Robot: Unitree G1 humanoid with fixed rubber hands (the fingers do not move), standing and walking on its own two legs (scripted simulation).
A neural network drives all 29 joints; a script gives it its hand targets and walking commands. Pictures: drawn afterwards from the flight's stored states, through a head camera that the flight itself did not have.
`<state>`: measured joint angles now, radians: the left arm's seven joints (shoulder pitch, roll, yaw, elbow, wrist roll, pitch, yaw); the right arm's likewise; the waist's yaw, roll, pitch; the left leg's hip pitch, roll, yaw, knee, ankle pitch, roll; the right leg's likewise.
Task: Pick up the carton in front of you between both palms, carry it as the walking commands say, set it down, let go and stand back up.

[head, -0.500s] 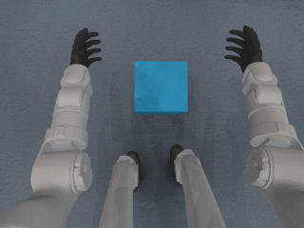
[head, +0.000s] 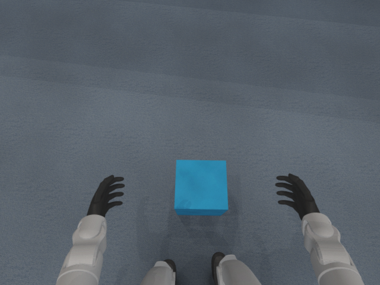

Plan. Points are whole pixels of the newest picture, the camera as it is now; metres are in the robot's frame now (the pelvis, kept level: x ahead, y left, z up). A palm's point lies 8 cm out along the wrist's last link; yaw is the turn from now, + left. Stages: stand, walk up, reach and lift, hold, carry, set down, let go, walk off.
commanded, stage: let go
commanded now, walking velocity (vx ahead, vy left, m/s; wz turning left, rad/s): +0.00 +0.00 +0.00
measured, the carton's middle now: (200, 189) +0.41 -0.03 -0.62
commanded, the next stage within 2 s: stand in 0.68 s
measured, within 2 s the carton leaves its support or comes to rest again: neither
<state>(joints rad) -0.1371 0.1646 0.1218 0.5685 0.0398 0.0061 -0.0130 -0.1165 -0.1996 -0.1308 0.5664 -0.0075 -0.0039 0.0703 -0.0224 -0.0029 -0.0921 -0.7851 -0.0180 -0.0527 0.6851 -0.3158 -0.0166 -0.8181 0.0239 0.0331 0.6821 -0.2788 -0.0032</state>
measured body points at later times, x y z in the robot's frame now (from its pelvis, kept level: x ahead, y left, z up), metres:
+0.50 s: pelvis +0.01 +0.02 +0.03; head +0.02 +0.01 +0.48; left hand +0.19 +0.25 -0.04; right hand +0.19 -0.22 -0.04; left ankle -0.01 +0.13 -0.71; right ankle +0.01 -0.11 -0.71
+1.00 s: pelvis +0.02 +0.01 +0.03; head +0.03 +0.00 +0.48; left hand +0.16 +0.30 -0.06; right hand +0.18 -0.28 -0.06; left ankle -0.01 +0.13 -0.71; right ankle +0.01 -0.11 -0.71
